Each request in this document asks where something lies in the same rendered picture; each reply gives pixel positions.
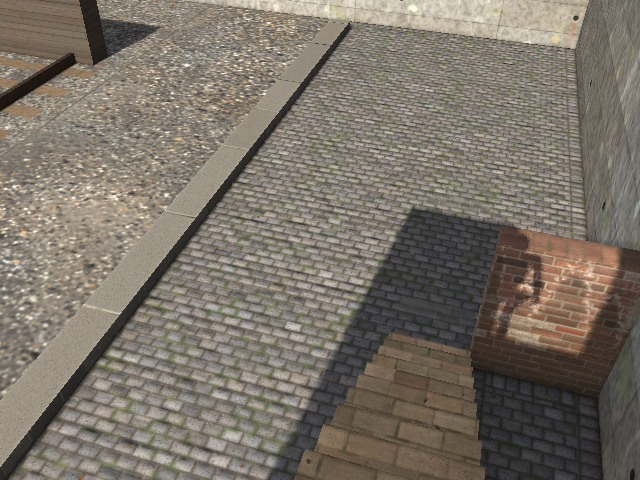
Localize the stairs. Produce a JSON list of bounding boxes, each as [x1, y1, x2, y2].
[[294, 332, 486, 480]]

